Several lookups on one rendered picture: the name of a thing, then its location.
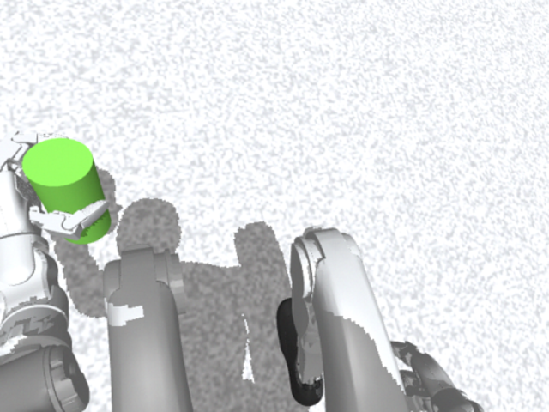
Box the right robot arm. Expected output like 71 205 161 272
431 388 484 412

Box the left robot hand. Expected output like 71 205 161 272
0 130 110 240

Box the can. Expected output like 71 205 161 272
22 138 111 245

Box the right robot foot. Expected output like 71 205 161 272
276 298 323 406

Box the right robot hand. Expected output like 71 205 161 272
390 341 455 412

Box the left robot arm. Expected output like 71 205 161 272
0 233 90 412

